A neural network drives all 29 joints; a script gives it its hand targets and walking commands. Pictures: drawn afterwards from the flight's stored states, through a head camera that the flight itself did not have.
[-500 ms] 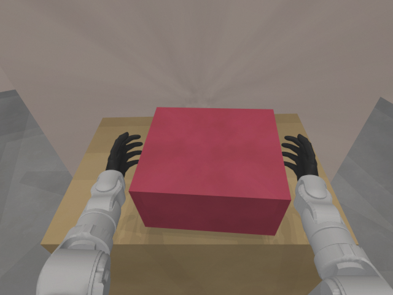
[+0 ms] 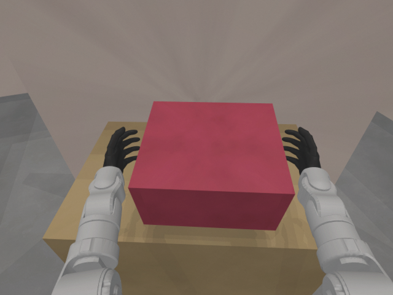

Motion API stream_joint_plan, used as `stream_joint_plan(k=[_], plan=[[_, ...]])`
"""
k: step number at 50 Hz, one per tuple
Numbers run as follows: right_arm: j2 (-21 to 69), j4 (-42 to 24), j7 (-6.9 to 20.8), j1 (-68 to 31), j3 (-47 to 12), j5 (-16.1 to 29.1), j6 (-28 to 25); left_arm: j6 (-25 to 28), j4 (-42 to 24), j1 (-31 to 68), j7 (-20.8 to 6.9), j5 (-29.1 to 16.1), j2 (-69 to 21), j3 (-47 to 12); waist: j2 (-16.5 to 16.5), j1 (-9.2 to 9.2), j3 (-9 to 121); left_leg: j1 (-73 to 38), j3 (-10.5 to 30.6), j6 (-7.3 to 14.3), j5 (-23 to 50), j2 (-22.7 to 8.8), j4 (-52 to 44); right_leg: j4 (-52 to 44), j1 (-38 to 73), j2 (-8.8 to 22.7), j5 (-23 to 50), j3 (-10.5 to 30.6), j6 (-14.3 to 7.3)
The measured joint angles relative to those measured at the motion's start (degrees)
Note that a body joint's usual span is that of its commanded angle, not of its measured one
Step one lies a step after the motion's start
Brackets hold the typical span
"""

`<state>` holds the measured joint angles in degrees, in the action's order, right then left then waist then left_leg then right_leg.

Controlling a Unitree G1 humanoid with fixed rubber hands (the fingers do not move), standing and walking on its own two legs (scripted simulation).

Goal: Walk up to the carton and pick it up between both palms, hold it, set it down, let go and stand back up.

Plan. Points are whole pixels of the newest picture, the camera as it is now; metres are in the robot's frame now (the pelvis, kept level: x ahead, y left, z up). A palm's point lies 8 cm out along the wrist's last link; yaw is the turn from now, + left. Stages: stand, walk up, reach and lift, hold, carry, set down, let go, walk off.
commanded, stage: reach and lift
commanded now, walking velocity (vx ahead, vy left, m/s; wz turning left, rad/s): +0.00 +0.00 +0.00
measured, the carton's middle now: (210, 161) +0.45 -0.01 +0.05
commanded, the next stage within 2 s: hold in 1.22 s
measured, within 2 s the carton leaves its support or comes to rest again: neither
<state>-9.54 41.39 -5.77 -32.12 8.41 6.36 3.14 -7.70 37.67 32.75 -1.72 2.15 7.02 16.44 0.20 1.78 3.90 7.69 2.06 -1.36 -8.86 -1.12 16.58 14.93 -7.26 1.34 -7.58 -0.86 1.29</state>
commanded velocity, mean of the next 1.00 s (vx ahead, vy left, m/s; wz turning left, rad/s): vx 0.00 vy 0.00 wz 0.00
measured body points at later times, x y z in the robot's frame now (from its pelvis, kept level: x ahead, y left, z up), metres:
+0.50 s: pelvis +0.00 +0.00 +0.00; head -0.04 +0.03 +0.45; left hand +0.36 +0.21 +0.16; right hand +0.37 -0.19 +0.15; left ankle +0.00 +0.13 -0.75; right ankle +0.00 -0.13 -0.75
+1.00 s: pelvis -0.01 -0.01 +0.00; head -0.04 +0.01 +0.45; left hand +0.36 +0.21 +0.17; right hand +0.37 -0.19 +0.17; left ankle +0.00 +0.13 -0.75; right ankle +0.00 -0.13 -0.75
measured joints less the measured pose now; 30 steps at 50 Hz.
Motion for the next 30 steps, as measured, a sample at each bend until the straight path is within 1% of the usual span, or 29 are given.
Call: stream_joint_plan(k=[7, 12, 17, 22, 26, 30], plan=[[1.6, -3.0, -0.6, -0.1, -0.3, -0.6, 2.4, -5.3, -7.3, -1.5, -2.1, 3.4, -0.9, 3.1, 0.8, 0.28, -0.8, -1.6, 0.6, -0.4, 0.2, -0.3, -0.5, -0.1, 1.6, -0.3, -0.2, -0.5, -0.4], [2.6, -5.7, -0.7, 0.3, -0.6, -1.1, 4.3, -9.6, -13.8, -3.2, -3.1, 5.3, -1.1, 4.1, 1.5, 0.63, -1.4, -2.8, 1.1, -0.3, 0.1, 0.0, -0.6, -0.5, 3.2, -0.1, -0.4, -1.0, -0.3], [2.8, -7.9, 0.0, 0.8, -0.8, -1.3, 5.9, -14.1, -20.5, -5.1, -3.2, 6.7, -1.9, 4.0, 2.1, 0.97, -1.9, -4.0, 1.3, 0.0, -0.1, 0.4, -0.6, -1.0, 4.8, 0.3, -0.4, -1.2, 0.0], [2.2, -9.5, 0.9, 1.2, -0.6, -0.9, 7.4, -17.8, -25.5, -6.2, -2.8, 8.0, -3.1, 3.5, 2.3, 1.28, -2.5, -4.8, 0.9, 0.2, -0.2, 0.6, -0.6, -1.5, 5.7, 0.5, -0.2, -0.9, 0.3], [1.6, -10.2, 1.8, 1.1, -0.2, -0.6, 8.4, -19.9, -27.8, -6.3, -2.5, 8.8, -4.2, 3.3, 2.3, 1.56, -2.8, -5.3, 0.4, 0.3, -0.2, 0.5, -0.7, -1.5, 6.0, 0.5, 0.0, -0.4, 0.3], [0.9, -10.4, 2.5, 0.8, 0.0, -0.2, 9.2, -21.4, -28.5, -5.7, -2.6, 9.6, -4.8, 3.5, 2.2, 1.68, -3.0, -5.4, 0.0, 0.3, 0.0, 0.3, -0.8, -1.3, 5.7, 0.3, 0.1, 0.0, 0.2]])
